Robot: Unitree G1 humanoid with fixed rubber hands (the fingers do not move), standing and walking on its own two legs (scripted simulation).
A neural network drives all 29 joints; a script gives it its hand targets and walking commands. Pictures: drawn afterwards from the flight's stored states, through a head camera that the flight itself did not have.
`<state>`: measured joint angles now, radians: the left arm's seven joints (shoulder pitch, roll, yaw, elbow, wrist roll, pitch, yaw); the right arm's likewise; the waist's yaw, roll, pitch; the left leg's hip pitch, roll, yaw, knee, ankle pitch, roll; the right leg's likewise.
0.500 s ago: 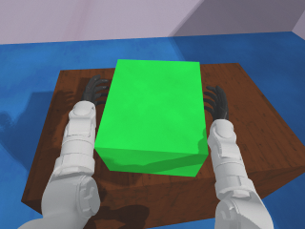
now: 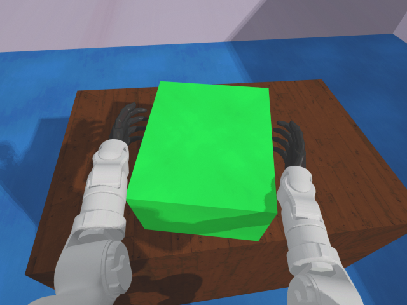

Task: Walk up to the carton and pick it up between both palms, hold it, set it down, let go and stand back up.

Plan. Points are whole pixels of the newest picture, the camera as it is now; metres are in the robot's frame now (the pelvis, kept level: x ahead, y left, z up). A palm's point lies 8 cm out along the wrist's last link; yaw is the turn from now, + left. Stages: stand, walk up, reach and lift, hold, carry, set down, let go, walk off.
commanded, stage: set down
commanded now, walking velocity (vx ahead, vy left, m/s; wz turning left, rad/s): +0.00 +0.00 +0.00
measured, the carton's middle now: (207, 157) +0.42 -0.07 +0.02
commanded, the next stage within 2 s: none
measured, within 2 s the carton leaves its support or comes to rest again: rests again in 0.48 s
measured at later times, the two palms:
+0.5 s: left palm (126, 144) +0.42 +0.10 +0.08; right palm (294, 169) +0.32 -0.23 +0.07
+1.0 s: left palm (126, 142) +0.43 +0.10 +0.08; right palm (292, 171) +0.32 -0.23 +0.06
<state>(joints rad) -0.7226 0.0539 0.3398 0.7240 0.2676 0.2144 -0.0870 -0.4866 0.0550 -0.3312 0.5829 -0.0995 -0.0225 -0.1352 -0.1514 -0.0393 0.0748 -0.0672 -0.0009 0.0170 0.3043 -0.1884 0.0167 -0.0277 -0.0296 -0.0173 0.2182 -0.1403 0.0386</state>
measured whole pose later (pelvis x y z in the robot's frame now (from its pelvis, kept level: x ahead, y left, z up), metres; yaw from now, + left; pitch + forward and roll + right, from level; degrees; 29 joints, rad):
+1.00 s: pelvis +0.00 +0.00 +0.00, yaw -2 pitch -2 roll -1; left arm -0.78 0.04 0.44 0.85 0.37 0.06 -0.14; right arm -0.48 0.10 -0.44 0.67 -0.22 -0.21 -0.13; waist -0.11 -0.04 0.11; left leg -0.08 0.02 0.05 0.29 -0.18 0.01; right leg -0.06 -0.02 -0.02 0.22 -0.13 0.03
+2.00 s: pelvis -0.02 +0.00 -0.02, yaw -3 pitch +14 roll -2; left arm -0.82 0.30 -0.06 1.31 -0.24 -0.26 -0.02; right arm -0.67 -0.20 0.00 1.11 0.32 -0.27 -0.15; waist -0.14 0.03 -0.14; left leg -0.56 0.05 0.03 0.60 -0.27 0.01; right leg -0.52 0.00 -0.03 0.48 -0.19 0.03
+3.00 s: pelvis -0.04 -0.01 -0.01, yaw -3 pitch +4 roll -1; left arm -1.05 0.55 -0.10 0.96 -0.37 0.36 -0.07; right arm -0.83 -0.32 -0.05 0.72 0.39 0.34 -0.16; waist -0.18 -0.03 -0.05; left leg -0.31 0.02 0.03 0.41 -0.17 0.01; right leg -0.29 -0.01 -0.02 0.33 -0.10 0.02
